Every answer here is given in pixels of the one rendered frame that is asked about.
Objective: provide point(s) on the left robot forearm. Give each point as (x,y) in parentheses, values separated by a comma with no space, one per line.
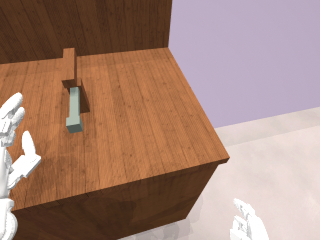
(8,222)

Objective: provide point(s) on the robot left hand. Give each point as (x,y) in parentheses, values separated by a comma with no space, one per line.
(11,115)

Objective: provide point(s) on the tap lever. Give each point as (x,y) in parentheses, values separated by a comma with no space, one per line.
(74,123)

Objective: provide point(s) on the robot right hand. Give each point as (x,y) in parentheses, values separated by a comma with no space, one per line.
(251,229)

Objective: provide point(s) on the counter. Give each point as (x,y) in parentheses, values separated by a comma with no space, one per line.
(147,149)

